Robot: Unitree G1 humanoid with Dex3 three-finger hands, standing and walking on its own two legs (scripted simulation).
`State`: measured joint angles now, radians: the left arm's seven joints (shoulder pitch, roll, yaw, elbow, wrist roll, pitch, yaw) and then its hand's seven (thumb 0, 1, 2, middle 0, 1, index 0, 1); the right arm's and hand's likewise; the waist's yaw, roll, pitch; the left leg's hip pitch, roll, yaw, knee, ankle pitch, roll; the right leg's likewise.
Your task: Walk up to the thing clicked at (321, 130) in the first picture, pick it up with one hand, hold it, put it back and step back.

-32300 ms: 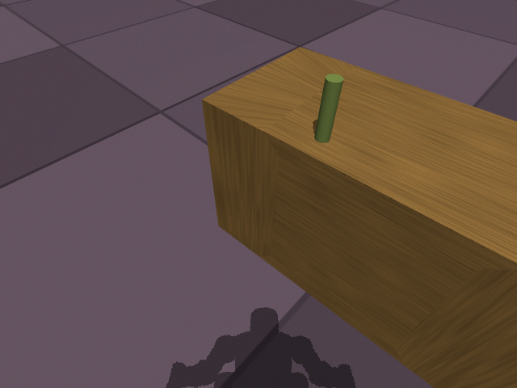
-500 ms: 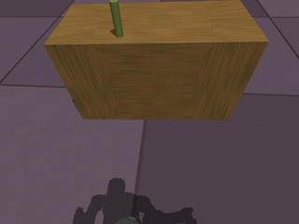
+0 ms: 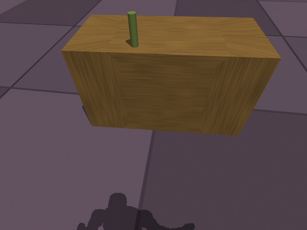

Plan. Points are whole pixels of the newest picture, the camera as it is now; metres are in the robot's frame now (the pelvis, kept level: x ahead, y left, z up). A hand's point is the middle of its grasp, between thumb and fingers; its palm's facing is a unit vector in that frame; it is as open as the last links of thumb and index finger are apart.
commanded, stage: step back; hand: left
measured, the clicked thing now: (133, 30) +1.11 +0.16 +0.03
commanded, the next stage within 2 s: stand in 0.46 s
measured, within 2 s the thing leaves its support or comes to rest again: neither
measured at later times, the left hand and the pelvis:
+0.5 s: hand out of the picture +0.15 +0.27 -0.14, palm faces -0.02 -0.93 -0.36, open 7.4 cm; pelvis +0.03 +0.02 +0.01, yaw -2 degrees
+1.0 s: hand out of the picture +0.09 +0.26 -0.14, palm faces -0.05 -0.94 -0.33, open 7.4 cm; pelvis +0.01 +0.01 +0.02, yaw -1 degrees
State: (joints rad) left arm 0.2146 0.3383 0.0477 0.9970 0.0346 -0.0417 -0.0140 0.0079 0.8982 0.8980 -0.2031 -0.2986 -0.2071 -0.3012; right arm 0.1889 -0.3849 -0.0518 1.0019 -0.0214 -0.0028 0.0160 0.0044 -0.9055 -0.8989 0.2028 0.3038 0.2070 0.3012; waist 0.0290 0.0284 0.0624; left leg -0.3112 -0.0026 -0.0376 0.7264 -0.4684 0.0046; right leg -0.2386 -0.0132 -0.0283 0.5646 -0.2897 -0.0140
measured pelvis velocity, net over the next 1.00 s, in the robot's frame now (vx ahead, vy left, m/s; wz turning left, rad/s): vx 0.01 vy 0.01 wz -0.02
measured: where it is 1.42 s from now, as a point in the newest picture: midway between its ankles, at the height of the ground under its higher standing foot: outside the picture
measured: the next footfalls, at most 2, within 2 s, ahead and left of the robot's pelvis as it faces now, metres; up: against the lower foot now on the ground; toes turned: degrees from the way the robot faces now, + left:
none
